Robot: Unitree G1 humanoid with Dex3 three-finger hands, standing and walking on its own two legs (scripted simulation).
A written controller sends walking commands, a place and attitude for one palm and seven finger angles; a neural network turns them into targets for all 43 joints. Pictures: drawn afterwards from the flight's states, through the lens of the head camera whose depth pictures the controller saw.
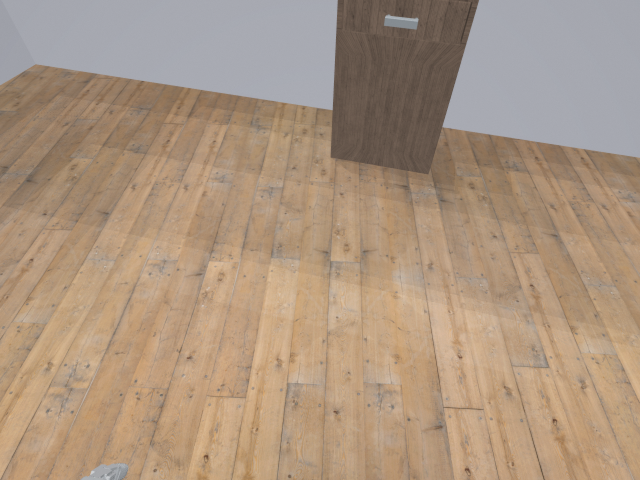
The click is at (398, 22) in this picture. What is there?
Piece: drawer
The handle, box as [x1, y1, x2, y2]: [384, 15, 418, 29]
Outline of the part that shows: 384,25 416,29 418,19 417,18 413,19 386,15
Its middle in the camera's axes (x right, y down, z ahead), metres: +0.30 -0.82 +1.45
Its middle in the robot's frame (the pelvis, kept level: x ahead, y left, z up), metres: +1.65 -0.22 -0.06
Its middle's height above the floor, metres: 0.71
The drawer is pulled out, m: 0.00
